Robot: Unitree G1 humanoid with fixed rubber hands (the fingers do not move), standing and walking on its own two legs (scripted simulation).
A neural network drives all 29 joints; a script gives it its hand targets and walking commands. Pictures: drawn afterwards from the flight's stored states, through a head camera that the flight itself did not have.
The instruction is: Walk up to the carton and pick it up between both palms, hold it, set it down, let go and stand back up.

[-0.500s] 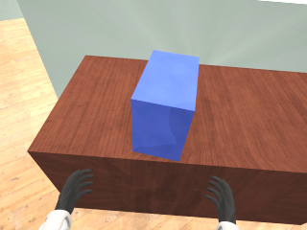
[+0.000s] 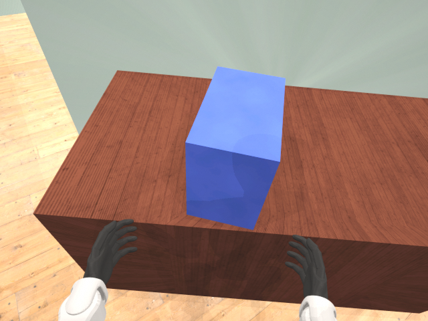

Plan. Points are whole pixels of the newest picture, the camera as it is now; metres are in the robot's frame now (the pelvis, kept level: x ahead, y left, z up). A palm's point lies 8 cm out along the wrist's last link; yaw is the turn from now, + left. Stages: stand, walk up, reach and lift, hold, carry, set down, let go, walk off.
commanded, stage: reach and lift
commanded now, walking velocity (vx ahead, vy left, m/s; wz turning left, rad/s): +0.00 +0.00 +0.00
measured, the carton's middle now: (235, 147) +0.52 -0.06 -0.01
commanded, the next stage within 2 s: none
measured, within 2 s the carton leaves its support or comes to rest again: neither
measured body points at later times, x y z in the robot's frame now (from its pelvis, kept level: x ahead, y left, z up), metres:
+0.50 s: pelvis +0.01 +0.00 +0.00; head +0.01 +0.02 +0.45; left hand +0.29 +0.18 +0.04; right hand +0.25 -0.19 +0.02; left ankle -0.02 +0.11 -0.74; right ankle -0.02 -0.14 -0.74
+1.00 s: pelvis -0.01 +0.00 +0.00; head +0.01 +0.02 +0.45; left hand +0.37 +0.16 +0.06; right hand +0.34 -0.19 +0.08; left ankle -0.02 +0.11 -0.74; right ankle -0.02 -0.14 -0.74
